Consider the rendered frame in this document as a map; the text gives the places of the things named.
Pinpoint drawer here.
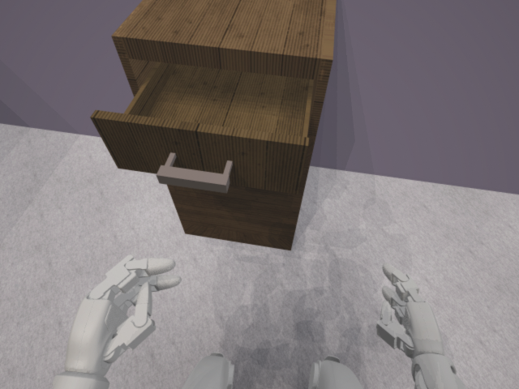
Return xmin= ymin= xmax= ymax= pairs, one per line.
xmin=90 ymin=62 xmax=314 ymax=195

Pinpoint handle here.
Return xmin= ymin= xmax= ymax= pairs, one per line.
xmin=157 ymin=152 xmax=233 ymax=194

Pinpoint robot left forearm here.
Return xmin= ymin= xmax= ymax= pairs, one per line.
xmin=52 ymin=371 xmax=109 ymax=389

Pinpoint right robot shin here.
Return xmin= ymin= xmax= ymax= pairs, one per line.
xmin=324 ymin=356 xmax=340 ymax=363

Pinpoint left robot hand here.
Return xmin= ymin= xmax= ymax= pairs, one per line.
xmin=64 ymin=255 xmax=182 ymax=377

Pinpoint robot right forearm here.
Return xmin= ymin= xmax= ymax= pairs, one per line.
xmin=411 ymin=353 xmax=466 ymax=389

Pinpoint right robot thigh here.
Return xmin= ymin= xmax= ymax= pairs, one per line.
xmin=308 ymin=360 xmax=363 ymax=389

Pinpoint right robot hand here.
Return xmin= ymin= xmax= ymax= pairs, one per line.
xmin=377 ymin=263 xmax=445 ymax=362

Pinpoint cabinet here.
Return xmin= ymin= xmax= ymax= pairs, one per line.
xmin=112 ymin=0 xmax=337 ymax=250

